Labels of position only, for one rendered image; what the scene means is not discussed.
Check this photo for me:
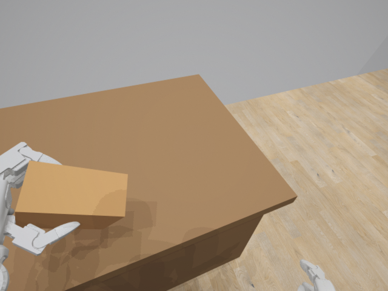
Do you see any right robot hand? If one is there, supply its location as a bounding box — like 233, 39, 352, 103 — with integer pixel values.
298, 259, 336, 291

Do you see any left robot hand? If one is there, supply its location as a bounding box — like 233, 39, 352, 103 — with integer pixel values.
0, 142, 80, 256

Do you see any table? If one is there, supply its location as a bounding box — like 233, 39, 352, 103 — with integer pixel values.
0, 74, 297, 291

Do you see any sponge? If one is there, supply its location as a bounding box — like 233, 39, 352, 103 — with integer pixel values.
15, 161, 128, 229

